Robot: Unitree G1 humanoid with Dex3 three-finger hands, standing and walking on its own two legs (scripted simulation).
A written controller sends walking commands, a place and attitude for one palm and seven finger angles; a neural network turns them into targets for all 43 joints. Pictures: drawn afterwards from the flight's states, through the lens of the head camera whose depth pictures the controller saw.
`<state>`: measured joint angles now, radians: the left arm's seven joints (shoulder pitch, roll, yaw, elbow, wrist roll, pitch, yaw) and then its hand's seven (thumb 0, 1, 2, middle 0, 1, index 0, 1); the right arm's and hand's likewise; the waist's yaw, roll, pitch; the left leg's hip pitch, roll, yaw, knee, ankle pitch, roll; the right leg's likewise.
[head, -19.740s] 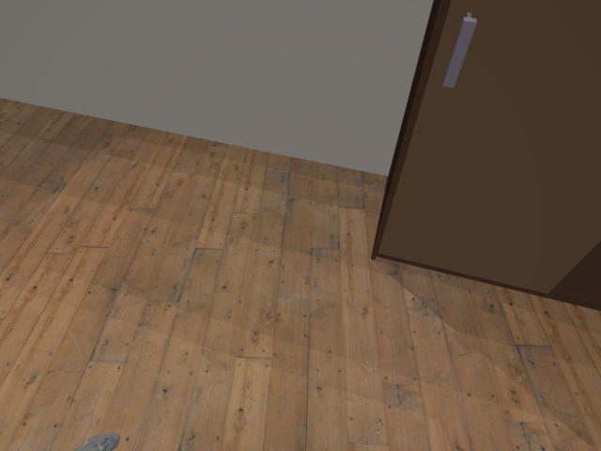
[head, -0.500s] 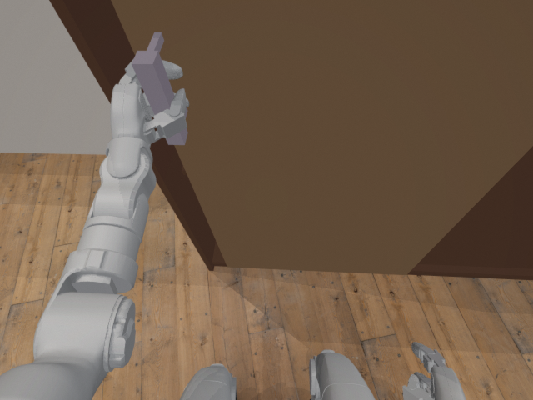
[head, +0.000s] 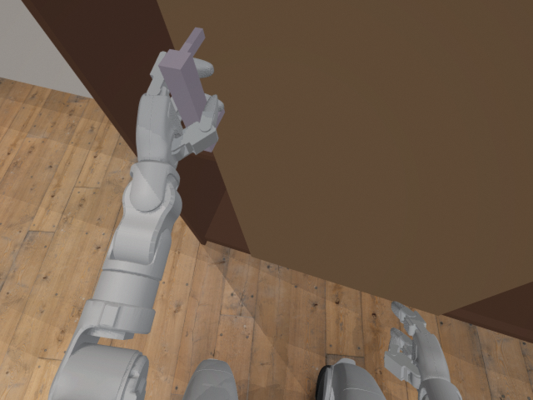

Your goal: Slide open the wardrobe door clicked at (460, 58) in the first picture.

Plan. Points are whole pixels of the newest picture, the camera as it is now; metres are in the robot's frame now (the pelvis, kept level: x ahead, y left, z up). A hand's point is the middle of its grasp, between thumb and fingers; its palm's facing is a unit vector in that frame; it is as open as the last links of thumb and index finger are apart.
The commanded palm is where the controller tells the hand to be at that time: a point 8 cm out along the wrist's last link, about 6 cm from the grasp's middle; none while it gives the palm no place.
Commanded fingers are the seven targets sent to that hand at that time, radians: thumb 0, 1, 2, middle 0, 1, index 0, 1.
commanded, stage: step sideways, sliding the door along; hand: left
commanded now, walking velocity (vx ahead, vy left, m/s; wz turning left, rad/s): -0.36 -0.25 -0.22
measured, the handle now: (201, 94) +0.45 +0.17 +0.15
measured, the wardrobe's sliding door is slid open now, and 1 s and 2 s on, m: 0.20 0.45 0.45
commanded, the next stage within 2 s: stop walking and hold the door there in 0.86 s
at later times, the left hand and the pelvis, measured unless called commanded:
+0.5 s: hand (404, 174) +0.37 -0.08 +0.14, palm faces -0.02 -0.99 -0.15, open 6.6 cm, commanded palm +0.34 -0.06 +0.15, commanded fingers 0.00 0.90 0.90 -0.45 -1.40 -0.45 -1.40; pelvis -0.01 -0.16 +0.01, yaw -4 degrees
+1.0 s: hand (419, 169) +0.37 -0.10 +0.15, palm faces +0.37 -0.93 -0.07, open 7.1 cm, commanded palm +0.33 -0.06 +0.13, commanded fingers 0.00 0.90 0.90 -0.45 -1.40 -0.45 -1.40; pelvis -0.04 -0.33 +0.02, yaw -8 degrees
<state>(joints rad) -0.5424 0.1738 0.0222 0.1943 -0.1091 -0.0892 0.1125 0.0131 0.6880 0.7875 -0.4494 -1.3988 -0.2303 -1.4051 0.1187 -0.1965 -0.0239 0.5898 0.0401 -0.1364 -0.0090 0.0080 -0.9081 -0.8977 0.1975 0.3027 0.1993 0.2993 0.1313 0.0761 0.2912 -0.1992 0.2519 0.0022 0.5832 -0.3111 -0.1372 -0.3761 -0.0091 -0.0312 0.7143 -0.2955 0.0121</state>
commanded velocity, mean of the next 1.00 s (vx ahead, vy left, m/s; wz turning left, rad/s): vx -0.26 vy -0.23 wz -0.17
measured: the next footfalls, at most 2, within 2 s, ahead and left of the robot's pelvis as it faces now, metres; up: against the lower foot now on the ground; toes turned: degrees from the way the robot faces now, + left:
left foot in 0.34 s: +0.00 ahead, +0.05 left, +0.00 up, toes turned +9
right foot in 0.54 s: +0.10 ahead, -0.31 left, +0.00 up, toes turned -7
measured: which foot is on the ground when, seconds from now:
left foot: down 0.00-0.02, up 0.04-0.32, down 0.34-0.56, up 0.58-0.74, down 0.76-1.00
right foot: down 0.00-0.34, up 0.36-0.52, down 0.54-0.78, up 0.80-1.00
